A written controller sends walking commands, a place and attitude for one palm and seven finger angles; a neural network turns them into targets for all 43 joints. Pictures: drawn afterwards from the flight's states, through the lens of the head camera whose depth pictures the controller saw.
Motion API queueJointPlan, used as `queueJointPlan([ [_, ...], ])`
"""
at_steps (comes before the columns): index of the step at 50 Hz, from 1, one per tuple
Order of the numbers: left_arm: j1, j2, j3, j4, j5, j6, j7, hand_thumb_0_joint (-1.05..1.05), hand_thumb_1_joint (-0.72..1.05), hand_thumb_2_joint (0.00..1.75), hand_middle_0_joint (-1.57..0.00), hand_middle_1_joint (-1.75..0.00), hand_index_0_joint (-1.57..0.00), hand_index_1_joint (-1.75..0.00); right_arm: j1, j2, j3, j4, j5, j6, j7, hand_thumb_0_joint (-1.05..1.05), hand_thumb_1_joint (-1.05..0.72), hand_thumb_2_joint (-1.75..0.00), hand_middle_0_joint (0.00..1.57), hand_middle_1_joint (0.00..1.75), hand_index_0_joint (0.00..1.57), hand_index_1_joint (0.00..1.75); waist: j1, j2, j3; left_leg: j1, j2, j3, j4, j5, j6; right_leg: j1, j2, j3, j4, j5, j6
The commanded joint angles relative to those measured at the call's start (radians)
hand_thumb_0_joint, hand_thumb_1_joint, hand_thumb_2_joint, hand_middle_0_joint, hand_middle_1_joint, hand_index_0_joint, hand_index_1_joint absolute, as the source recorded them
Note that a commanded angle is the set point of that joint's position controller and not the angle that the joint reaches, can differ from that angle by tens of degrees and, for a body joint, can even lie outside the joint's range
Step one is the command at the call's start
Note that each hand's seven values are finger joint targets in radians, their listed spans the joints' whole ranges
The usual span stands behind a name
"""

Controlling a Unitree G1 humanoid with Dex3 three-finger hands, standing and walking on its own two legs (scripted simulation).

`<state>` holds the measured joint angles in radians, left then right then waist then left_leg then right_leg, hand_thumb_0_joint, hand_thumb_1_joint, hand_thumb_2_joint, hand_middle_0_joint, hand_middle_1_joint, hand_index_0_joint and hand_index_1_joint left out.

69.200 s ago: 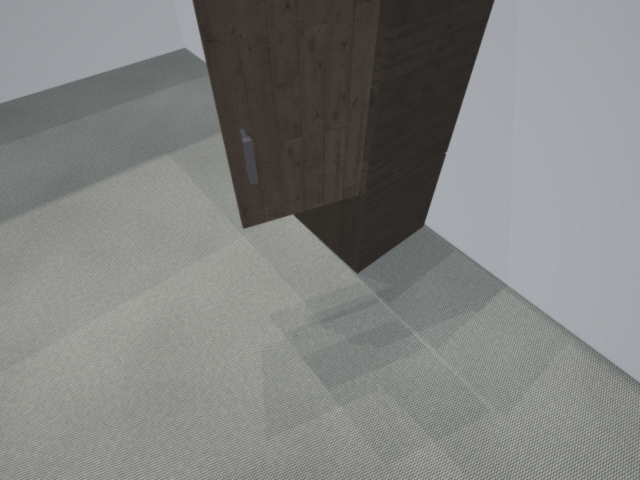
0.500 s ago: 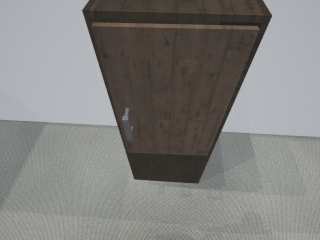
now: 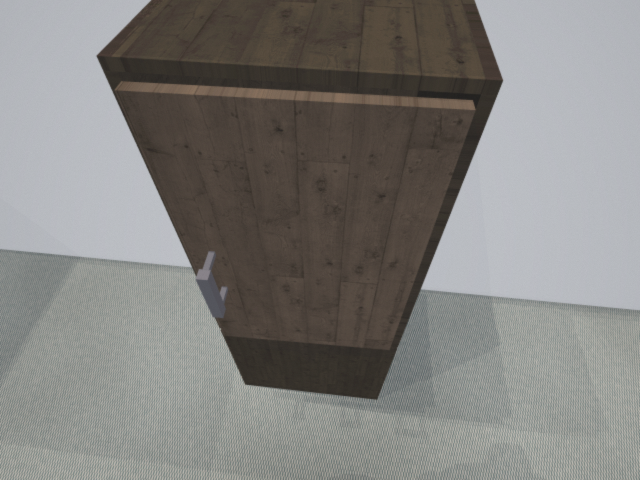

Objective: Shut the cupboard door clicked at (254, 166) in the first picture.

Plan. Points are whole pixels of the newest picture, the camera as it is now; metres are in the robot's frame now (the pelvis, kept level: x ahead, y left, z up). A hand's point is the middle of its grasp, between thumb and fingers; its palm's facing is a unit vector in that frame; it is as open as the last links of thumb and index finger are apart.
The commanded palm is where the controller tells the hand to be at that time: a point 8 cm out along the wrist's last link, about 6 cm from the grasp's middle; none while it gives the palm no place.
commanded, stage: come to a stop and stand still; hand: left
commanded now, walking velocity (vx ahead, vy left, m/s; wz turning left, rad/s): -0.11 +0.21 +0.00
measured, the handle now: (214, 285) +0.41 +0.21 -0.08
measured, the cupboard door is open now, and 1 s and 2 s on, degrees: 1 1 1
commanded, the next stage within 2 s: look again from close up in 1.04 s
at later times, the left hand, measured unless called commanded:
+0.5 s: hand out of the picture -0.02 +0.23 -0.17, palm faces +0.06 -0.98 -0.20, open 7.4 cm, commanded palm none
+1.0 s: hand out of the picture -0.11 +0.18 -0.17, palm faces +0.00 -0.99 -0.14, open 7.4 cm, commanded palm none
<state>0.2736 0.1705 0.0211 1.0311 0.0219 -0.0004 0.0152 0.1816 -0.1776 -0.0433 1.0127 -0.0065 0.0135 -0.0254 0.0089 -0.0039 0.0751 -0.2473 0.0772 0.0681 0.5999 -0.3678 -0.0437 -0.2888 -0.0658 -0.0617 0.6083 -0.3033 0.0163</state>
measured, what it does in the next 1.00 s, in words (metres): walks backwards: left foot, then right foot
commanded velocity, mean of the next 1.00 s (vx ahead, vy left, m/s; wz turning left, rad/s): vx -0.01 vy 0.02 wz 0.00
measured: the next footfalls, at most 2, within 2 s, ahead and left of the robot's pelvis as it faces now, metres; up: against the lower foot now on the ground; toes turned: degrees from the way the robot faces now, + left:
left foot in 0.30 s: +0.01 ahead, +0.12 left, +0.00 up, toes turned +1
right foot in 0.62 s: -0.03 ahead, -0.07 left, +0.00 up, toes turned -3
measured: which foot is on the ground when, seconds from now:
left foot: up 0.00-0.28, down 0.30-1.00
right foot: down 0.00-0.30, up 0.32-0.60, down 0.62-1.00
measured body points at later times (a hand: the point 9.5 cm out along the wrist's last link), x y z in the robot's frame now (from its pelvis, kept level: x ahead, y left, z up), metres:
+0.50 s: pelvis -0.06 +0.04 +0.01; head -0.04 +0.06 +0.46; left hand -0.03 +0.28 -0.15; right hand +0.00 -0.19 -0.13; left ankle -0.03 +0.12 -0.73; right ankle -0.09 -0.10 -0.69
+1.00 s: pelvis -0.10 +0.02 +0.01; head -0.10 +0.03 +0.46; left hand -0.11 +0.23 -0.15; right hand -0.15 -0.19 -0.14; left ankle -0.03 +0.12 -0.73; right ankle -0.12 -0.08 -0.73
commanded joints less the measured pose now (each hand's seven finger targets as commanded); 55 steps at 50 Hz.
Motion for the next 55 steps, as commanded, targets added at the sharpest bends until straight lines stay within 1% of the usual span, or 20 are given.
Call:
queueJointPlan([
  [1,0.093,0.192,0.046,-0.032,0.004,-0.014,0.024,0.00,0.90,0.90,-0.20,-0.30,-0.20,-0.30,0.035,-0.052,-0.020,-0.055,-0.003,0.020,-0.006,0.00,-0.90,-0.90,0.20,0.30,0.20,0.30,0.037,-0.262,-0.078,-0.143,-0.055,-0.017,0.249,-0.206,0.004,0.168,-0.306,0.287,-0.187,0.959,-0.183],
  [4,0.107,0.187,0.056,-0.037,0.010,-0.008,0.036,0.00,0.90,0.90,-0.20,-0.30,-0.20,-0.30,0.003,-0.065,-0.023,-0.073,0.002,0.023,0.000,0.00,-0.90,-0.90,0.20,0.30,0.20,0.30,0.055,-0.239,-0.110,-0.229,-0.081,-0.063,0.371,-0.215,0.001,0.272,-0.299,0.251,-0.158,1.052,-0.214],
  [5,0.094,0.194,0.063,-0.043,0.011,-0.003,0.041,0.00,0.90,0.90,-0.20,-0.30,-0.20,-0.30,-0.006,-0.068,-0.024,-0.077,0.004,0.024,0.002,0.00,-0.90,-0.90,0.20,0.30,0.20,0.30,0.059,-0.195,-0.122,-0.236,-0.082,-0.063,0.359,-0.215,0.000,0.296,-0.311,0.247,-0.155,1.018,-0.224],
  [8,0.053,0.205,0.070,-0.075,0.014,0.005,0.043,0.00,0.90,0.90,-0.20,-0.30,-0.20,-0.30,-0.011,-0.054,-0.019,-0.088,0.004,0.028,0.010,0.00,-0.90,-0.90,0.20,0.30,0.20,0.30,0.051,-0.190,-0.140,-0.172,-0.077,-0.073,0.283,-0.154,-0.003,0.225,-0.292,0.232,-0.184,0.788,-0.215],
  [11,-0.008,0.208,0.071,-0.097,0.012,0.013,0.035,0.00,0.90,0.90,-0.20,-0.30,-0.20,-0.30,0.053,-0.039,-0.017,-0.074,0.003,0.022,0.014,0.00,-0.90,-0.90,0.20,0.30,0.20,0.30,0.013,-0.187,-0.139,-0.025,-0.092,-0.021,0.043,-0.024,0.001,0.112,-0.246,0.206,-0.192,0.509,-0.166],
  [13,-0.050,0.198,0.069,-0.104,0.001,0.022,0.028,0.00,0.90,0.90,-0.20,-0.30,-0.20,-0.30,0.130,-0.049,-0.016,-0.042,0.001,0.010,0.012,0.00,-0.90,-0.90,0.20,0.30,0.20,0.30,-0.028,-0.150,-0.125,0.163,-0.093,0.000,-0.178,0.157,0.009,-0.023,-0.175,0.167,-0.160,0.259,-0.097],
  [14,-0.050,0.157,0.059,-0.113,-0.006,0.030,0.024,0.00,0.90,0.90,-0.20,-0.30,-0.20,-0.30,0.141,-0.093,-0.022,-0.041,-0.004,0.002,0.009,0.00,-0.90,-0.90,0.20,0.30,0.20,0.30,-0.032,-0.007,-0.113,0.208,-0.011,-0.081,-0.259,0.162,0.029,-0.095,-0.104,0.114,-0.080,0.075,-0.052],
  [15,-0.038,0.095,0.049,-0.128,-0.010,0.040,0.020,0.00,0.90,0.90,-0.20,-0.30,-0.20,-0.30,0.111,-0.165,-0.037,-0.068,-0.014,-0.002,0.008,0.00,-0.90,-0.90,0.20,0.30,0.20,0.30,-0.020,0.241,-0.083,0.122,0.193,-0.326,-0.356,0.191,0.103,-0.155,0.002,0.029,0.056,-0.171,0.010],
  [16,-0.064,0.090,0.047,-0.134,-0.009,0.046,0.025,0.00,0.90,0.90,-0.20,-0.30,-0.20,-0.30,0.062,-0.189,-0.034,-0.094,-0.022,0.006,0.004,0.00,-0.90,-0.90,0.20,0.30,0.20,0.30,-0.023,0.274,-0.016,-0.069,0.267,-0.386,-0.412,0.171,0.200,-0.107,0.019,0.050,0.188,-0.256,0.013],
  [17,-0.056,0.099,0.049,-0.120,-0.006,0.049,0.023,0.00,0.90,0.90,-0.20,-0.30,-0.20,-0.30,0.000,-0.161,-0.020,-0.106,-0.028,0.007,0.005,0.00,-0.90,-0.90,0.20,0.30,0.20,0.30,0.001,0.200,0.006,-0.195,0.251,-0.355,-0.440,0.006,0.227,-0.029,0.004,0.078,0.260,-0.217,0.002],
  [18,-0.040,0.085,0.049,-0.094,0.006,0.057,0.021,0.00,0.90,0.90,-0.20,-0.30,-0.20,-0.30,-0.039,-0.124,-0.013,-0.104,-0.026,-0.001,-0.001,0.00,-0.90,-0.90,0.20,0.30,0.20,0.30,0.021,0.214,0.029,-0.200,0.193,-0.306,-0.454,-0.018,0.206,-0.038,0.007,0.084,0.306,-0.171,-0.004],
  [20,0.000,0.085,0.044,-0.067,0.008,0.052,0.012,0.00,0.90,0.90,-0.20,-0.30,-0.20,-0.30,-0.039,-0.114,-0.004,-0.102,-0.021,-0.006,-0.007,0.00,-0.90,-0.90,0.20,0.30,0.20,0.30,0.032,0.169,0.009,-0.132,0.151,-0.255,-0.411,0.084,0.193,-0.067,0.016,0.082,0.341,-0.120,-0.007],
  [26,-0.019,0.060,0.020,-0.055,-0.002,0.028,0.014,0.00,0.90,0.90,-0.20,-0.30,-0.20,-0.30,0.078,-0.119,-0.010,-0.048,-0.018,-0.017,-0.010,0.00,-0.90,-0.90,0.20,0.30,0.20,0.30,-0.012,0.110,-0.091,0.120,0.158,-0.246,-0.349,0.326,0.209,-0.015,0.013,0.038,0.030,-0.145,0.011],
  [29,0.059,0.077,0.018,-0.014,-0.004,0.010,0.022,0.00,0.90,0.90,-0.20,-0.30,-0.20,-0.30,0.084,-0.109,-0.007,-0.026,-0.005,-0.021,-0.005,0.00,-0.90,-0.90,0.20,0.30,0.20,0.30,0.014,0.049,-0.128,0.084,0.099,-0.204,-0.276,0.290,0.139,0.155,0.002,0.055,-0.267,0.069,0.004],
  [31,0.038,0.122,0.015,-0.005,-0.005,-0.005,0.027,0.00,0.90,0.90,-0.20,-0.30,-0.20,-0.30,0.085,-0.062,0.005,-0.022,0.005,-0.023,0.001,0.00,-0.90,-0.90,0.20,0.30,0.20,0.30,-0.010,-0.056,-0.098,0.045,0.022,-0.119,-0.230,0.260,0.064,0.153,-0.111,0.173,-0.303,0.182,-0.043],
  [32,0.024,0.128,0.013,-0.007,-0.008,-0.007,0.026,0.00,0.90,0.90,-0.20,-0.30,-0.20,-0.30,0.088,-0.060,0.009,-0.017,0.001,-0.024,0.004,0.00,-0.90,-0.90,0.20,0.30,0.20,0.30,-0.020,-0.046,-0.092,0.081,0.006,-0.107,-0.240,0.254,0.051,0.110,-0.134,0.170,-0.295,0.193,-0.058],
  [34,-0.002,0.106,0.007,0.000,-0.011,-0.013,0.024,0.00,0.90,0.90,-0.20,-0.30,-0.20,-0.30,0.091,-0.071,0.006,0.012,-0.007,-0.015,0.005,0.00,-0.90,-0.90,0.20,0.30,0.20,0.30,-0.029,-0.119,-0.078,0.131,0.018,-0.099,-0.235,0.237,0.046,0.040,-0.089,0.157,-0.308,0.076,-0.049],
  [42,0.049,0.087,0.001,0.036,-0.009,0.003,0.023,0.00,0.90,0.90,-0.20,-0.30,-0.20,-0.30,0.133,-0.060,0.021,0.074,-0.010,0.000,0.004,0.00,-0.90,-0.90,0.20,0.30,0.20,0.30,-0.018,-0.005,0.087,0.035,0.018,-0.120,-0.314,0.028,0.044,-0.053,-0.046,0.151,-0.366,-0.188,-0.038],
  [47,0.086,0.075,0.003,0.050,-0.011,0.002,0.021,0.00,0.90,0.90,-0.20,-0.30,-0.20,-0.30,0.168,-0.048,0.022,0.087,-0.012,-0.004,0.000,0.00,-0.90,-0.90,0.20,0.30,0.20,0.30,-0.012,0.029,0.045,0.020,0.020,-0.129,-0.323,0.011,0.046,-0.019,-0.038,0.141,-0.346,-0.161,-0.041],
  [55,0.118,0.043,-0.003,0.068,-0.013,-0.009,0.024,0.00,0.90,0.90,-0.20,-0.30,-0.20,-0.30,0.197,-0.027,0.023,0.103,-0.007,-0.017,-0.007,0.00,-0.90,-0.90,0.20,0.30,0.20,0.30,-0.011,0.013,0.015,0.045,0.031,-0.123,-0.302,0.096,0.049,0.006,-0.037,0.137,-0.328,-0.058,-0.045],
])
